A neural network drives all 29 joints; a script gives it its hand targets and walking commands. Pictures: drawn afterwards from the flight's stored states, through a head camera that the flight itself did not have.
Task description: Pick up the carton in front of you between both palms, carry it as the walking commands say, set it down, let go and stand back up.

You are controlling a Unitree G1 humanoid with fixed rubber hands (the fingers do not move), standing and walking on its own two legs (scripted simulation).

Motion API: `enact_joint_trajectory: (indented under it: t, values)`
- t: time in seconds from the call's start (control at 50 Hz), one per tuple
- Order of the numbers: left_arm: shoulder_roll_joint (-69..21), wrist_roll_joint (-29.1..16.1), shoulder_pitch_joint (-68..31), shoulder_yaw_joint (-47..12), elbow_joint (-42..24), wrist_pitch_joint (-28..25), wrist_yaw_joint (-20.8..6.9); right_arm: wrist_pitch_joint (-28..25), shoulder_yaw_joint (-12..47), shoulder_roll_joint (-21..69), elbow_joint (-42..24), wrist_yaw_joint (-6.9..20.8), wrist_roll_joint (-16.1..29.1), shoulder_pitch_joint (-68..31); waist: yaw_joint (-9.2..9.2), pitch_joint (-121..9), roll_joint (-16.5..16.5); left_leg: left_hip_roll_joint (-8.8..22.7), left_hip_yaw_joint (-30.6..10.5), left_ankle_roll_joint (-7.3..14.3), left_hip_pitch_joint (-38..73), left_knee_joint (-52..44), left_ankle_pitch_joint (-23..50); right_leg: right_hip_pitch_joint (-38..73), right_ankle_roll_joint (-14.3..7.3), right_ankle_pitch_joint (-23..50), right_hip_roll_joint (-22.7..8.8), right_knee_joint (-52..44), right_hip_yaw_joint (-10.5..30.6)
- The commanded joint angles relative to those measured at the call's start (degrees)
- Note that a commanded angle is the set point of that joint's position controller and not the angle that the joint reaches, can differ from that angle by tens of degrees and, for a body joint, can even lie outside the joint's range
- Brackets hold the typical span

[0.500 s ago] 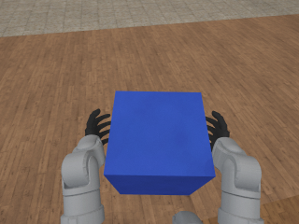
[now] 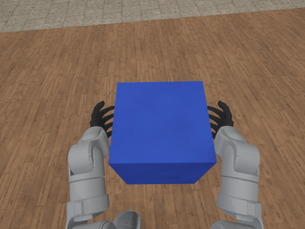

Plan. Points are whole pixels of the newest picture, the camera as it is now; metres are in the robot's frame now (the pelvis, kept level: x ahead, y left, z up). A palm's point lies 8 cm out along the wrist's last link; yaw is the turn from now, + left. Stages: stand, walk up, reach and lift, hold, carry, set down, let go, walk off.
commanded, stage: carry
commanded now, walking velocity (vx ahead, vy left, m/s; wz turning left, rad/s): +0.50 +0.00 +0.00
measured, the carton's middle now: (160, 138) +0.34 +0.01 -0.01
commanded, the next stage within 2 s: none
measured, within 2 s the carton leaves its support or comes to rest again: neither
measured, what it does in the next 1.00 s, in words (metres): goes down: left foot 0.04 m lower, then right foot 0.04 m lower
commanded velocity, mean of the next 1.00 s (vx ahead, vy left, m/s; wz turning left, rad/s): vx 0.50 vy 0.00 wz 0.00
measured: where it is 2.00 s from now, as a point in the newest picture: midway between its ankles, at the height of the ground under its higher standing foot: (160, 88)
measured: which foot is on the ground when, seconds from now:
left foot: up 0.00-0.22, down 0.24-0.72, up 0.74-1.00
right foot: down 0.00-0.26, up 0.28-0.72, down 0.74-1.00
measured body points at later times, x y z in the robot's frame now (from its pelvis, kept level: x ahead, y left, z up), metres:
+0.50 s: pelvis +0.35 +0.03 -0.04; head +0.41 +0.04 +0.40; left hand +0.71 +0.16 +0.02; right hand +0.68 -0.15 +0.02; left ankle +0.32 +0.06 -0.77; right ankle +0.37 -0.12 -0.71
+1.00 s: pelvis +0.68 -0.01 -0.08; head +0.73 -0.02 +0.37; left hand +1.02 +0.16 -0.01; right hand +1.03 -0.15 -0.02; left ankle +0.74 +0.14 -0.75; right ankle +0.65 -0.05 -0.81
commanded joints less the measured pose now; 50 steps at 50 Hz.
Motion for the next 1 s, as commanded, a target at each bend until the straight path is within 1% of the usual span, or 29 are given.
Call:
enact_joint_trajectory:
  t: [0.0,0.08,0.14,0.16,0.18,0.2,0.22,0.24,0.26,0.28,0.3,0.32,0.34,0.4,0.5,0.58,0.62,0.64,0.68,0.7,0.72,0.74,0.76,0.78,0.8,0.82,0.84,0.88,0.98]
  values:
    - [-44.2,-11.7,-34.6,-40.8,-10.6,-2.6,-0.4,-4.0,36.8,42.6,-6.0,0.1,6.2,-30.5,1.27,-31.2,-5.1,0.5,0.9,-0.4,-10.3,-7.3,4.1,33.1,-4.0,40.2,-14.9,-3.6,16.4]
    - [-40.8,-12.2,-31.2,-41.8,-12.7,-3.3,0.0,-4.6,37.3,38.7,-9.5,-0.1,6.7,-28.5,2.54,-28.4,-5.0,-2.8,6.1,-0.8,-6.0,-25.7,20.1,31.4,-2.3,43.5,-8.3,-2.1,9.2]
    - [-37.5,-11.2,-28.6,-40.8,-11.4,-2.7,1.0,-3.8,36.7,34.8,-10.3,-0.1,6.8,-27.5,3.48,-26.1,-6.4,-4.2,7.3,0.8,3.4,-39.1,32.7,28.3,-1.1,37.0,-6.5,-0.1,6.6]
    - [-36.7,-10.5,-27.8,-40.3,-10.6,-2.3,1.4,-3.4,35.9,33.6,-10.0,-0.2,6.4,-26.9,2.60,-25.9,-6.6,-4.3,7.4,1.8,7.9,-40.7,35.2,26.6,-0.7,36.4,-6.7,2.8,6.2]
    - [-36.1,-9.9,-27.5,-39.7,-9.7,-1.7,1.7,-2.9,35.1,32.3,-9.0,-0.3,5.8,-25.7,0.76,-27.0,-6.0,-4.7,8.0,2.6,14.6,-42.1,36.3,24.2,0.2,37.8,-6.5,7.6,5.0]
    - [-35.6,-9.4,-28.0,-39.3,-8.8,-1.1,2.0,-2.4,34.1,31.0,-7.7,-0.5,5.1,-24.5,-2.04,-28.7,-4.0,-3.9,8.3,2.9,23.4,-43.2,37.8,20.6,1.9,34.9,-5.7,15.7,3.0]
    - [-34.9,-8.8,-28.7,-38.8,-7.8,-0.4,2.3,-1.8,33.0,29.9,-6.6,-0.5,4.5,-23.6,-4.03,-29.3,-0.5,1.4,3.8,1.9,32.2,-40.7,41.2,12.5,3.3,21.7,-4.2,24.7,2.8]
    - [-35.2,-8.2,-29.1,-37.9,-6.4,0.4,2.7,-1.1,31.5,28.7,-5.3,-0.6,4.1,-23.0,-2.53,-31.6,7.9,13.5,-9.2,2.4,44.8,-29.0,64.8,-1.7,4.4,-14.2,-0.9,34.6,4.0]
    - [-34.7,-8.1,-27.0,-37.1,-5.0,1.4,2.7,-0.7,31.5,27.4,-3.7,-1.5,4.4,-24.9,-6.13,-38.5,18.8,23.7,-30.2,16.3,57.3,-31.0,50.6,-18.8,6.7,-27.0,4.6,52.2,7.6]
    - [-33.8,-8.5,-28.6,-36.2,-6.1,1.8,3.2,-0.4,31.7,29.4,-1.7,-1.6,5.7,-23.3,-6.90,-38.7,15.0,22.0,-34.6,17.6,55.6,-36.1,31.6,-24.2,5.0,-23.8,2.5,55.4,9.6]
    - [-35.7,-8.4,-30.9,-35.2,-5.9,1.9,3.5,-0.5,32.6,32.0,-2.4,-1.1,7.1,-25.5,-7.28,-34.1,9.6,18.4,-30.8,15.6,49.7,-38.3,27.6,-25.7,4.3,-20.2,0.8,52.5,9.8]
    - [-37.6,-7.6,-31.9,-34.4,-5.5,1.8,3.5,-0.5,34.1,35.1,-3.8,-0.3,8.4,-28.5,-6.49,-31.0,3.1,17.2,-26.7,13.6,44.2,-39.6,31.0,-24.6,4.6,-16.8,-0.9,48.6,9.6]
    - [-38.8,-6.8,-31.8,-33.3,-4.3,1.6,3.2,-0.8,36.1,37.9,-4.9,0.5,9.9,-32.0,-5.99,-29.8,1.6,16.7,-23.8,13.0,39.6,-40.2,34.3,-22.6,5.0,-14.6,-2.0,44.8,9.8]
    - [-41.5,-4.8,-31.7,-33.2,-2.6,0.3,2.3,-2.3,39.1,42.7,-5.8,2.0,12.2,-37.0,-4.79,-28.9,2.9,13.9,-17.1,9.9,34.2,-41.5,35.4,-19.0,6.1,-12.1,-3.3,35.6,8.5]
    - [-41.6,-3.8,-30.3,-34.4,-3.6,-2.1,2.4,-4.4,40.4,42.7,-6.5,2.4,12.6,-34.6,-6.55,-28.2,6.2,10.2,-8.6,7.2,39.9,-39.1,53.4,-22.7,5.5,0.0,-2.1,21.4,4.5]
    - [-39.2,-4.9,-30.3,-35.3,-6.3,-2.6,2.7,-4.8,40.0,39.9,-7.3,1.8,12.3,-31.9,-8.52,-26.0,6.5,4.8,-2.7,5.3,40.5,-37.1,54.0,-17.2,4.5,13.3,1.7,4.4,-0.1]
    - [-37.1,-4.7,-29.2,-34.9,-6.6,-2.0,3.0,-4.6,39.3,38.1,-6.4,1.1,11.4,-29.8,-8.75,-24.9,6.7,4.5,-1.8,5.3,39.5,-36.0,51.3,-11.5,3.7,19.6,2.6,-3.1,-0.8]
    - [-36.0,-4.4,-28.4,-34.5,-6.4,-1.6,3.1,-4.3,39.0,37.4,-5.9,0.7,11.0,-29.0,-7.77,-24.9,7.1,4.8,-1.7,4.9,39.0,-33.7,51.3,-7.7,3.0,21.7,2.7,-5.9,-0.4]
    - [-33.7,-3.4,-25.7,-33.0,-4.7,-0.8,3.4,-3.5,38.6,36.4,-4.7,0.1,10.3,-28.8,-3.36,-27.6,6.7,4.9,1.1,2.9,36.0,-22.6,53.1,5.0,1.9,23.4,2.6,-9.6,-1.4]
    - [-32.9,-2.9,-24.9,-32.2,-4.2,-0.3,3.4,-3.0,38.4,36.0,-3.9,-0.1,10.0,-28.7,-0.76,-29.5,4.8,3.7,2.5,1.6,28.9,-13.0,45.2,15.1,1.6,24.6,-0.3,-9.2,0.5]
    - [-31.9,-2.7,-23.7,-31.0,-2.9,0.3,3.3,-2.4,38.0,35.5,-3.5,-0.3,9.6,-30.1,-0.20,-32.0,-1.7,1.4,2.8,1.1,16.0,-2.6,19.5,27.2,1.4,39.2,-10.0,-1.3,10.9]
    - [-30.3,-2.7,-25.3,-30.4,-1.5,0.7,3.7,-1.6,37.1,35.7,-1.9,-0.4,9.3,-29.9,-0.56,-35.9,-12.6,-4.9,-0.4,-1.4,-2.3,10.7,-13.8,43.2,-6.5,50.3,-23.3,5.0,30.7]
    - [-31.0,-4.2,-24.3,-30.9,0.0,0.7,4.0,-1.3,35.6,34.3,-1.8,-0.7,8.8,-27.6,2.08,-40.0,-15.4,-5.3,-3.0,-1.1,-11.3,21.3,-14.3,46.0,-13.8,23.6,-26.4,-0.6,42.4]
    - [-34.5,-5.5,-24.8,-31.9,-0.3,0.5,3.5,-1.3,35.0,35.5,-2.7,-1.0,8.5,-30.1,2.44,-35.7,-9.7,-2.4,-3.9,0.7,-13.4,18.8,-9.8,38.9,-11.3,12.5,-21.2,-4.6,39.8]
    - [-37.3,-6.9,-28.7,-33.7,-2.0,0.2,2.7,-1.5,34.5,37.8,-2.5,-1.1,8.0,-32.2,1.53,-32.1,-4.6,-1.5,-3.7,1.0,-12.6,14.8,-5.9,32.7,-9.1,12.4,-18.9,-6.5,35.5]
    - [-40.2,-8.5,-32.9,-35.6,-3.2,0.0,1.8,-1.9,33.5,39.0,-1.9,-0.9,7.1,-32.9,0.42,-29.1,-0.6,-0.3,-3.3,0.5,-10.6,10.6,-3.7,26.4,-7.9,17.1,-17.8,-7.6,30.9]
    - [-42.4,-10.1,-35.8,-37.2,-4.1,-0.4,1.1,-2.2,32.8,39.9,-1.2,-0.7,6.2,-32.7,-0.05,-28.6,0.2,0.7,-3.4,0.1,-7.7,6.9,-2.3,22.0,-7.1,17.0,-17.1,-8.4,28.2]
    - [-44.5,-11.7,-38.2,-39.0,-4.9,-1.4,0.2,-3.1,32.9,40.9,-0.6,-0.3,5.0,-32.2,-0.62,-28.0,-1.3,1.1,-2.1,-0.8,-6.1,0.3,-0.8,19.4,-5.7,18.7,-15.4,-8.8,24.6]
    - [-43.1,-11.7,-35.0,-39.6,-5.6,-3.3,0.4,-4.9,33.9,39.9,-2.4,-0.5,4.8,-30.9,1.06,-28.6,-4.9,0.9,0.9,-1.1,-9.8,-12.7,12.2,25.9,-3.4,37.7,-12.1,-5.5,16.4]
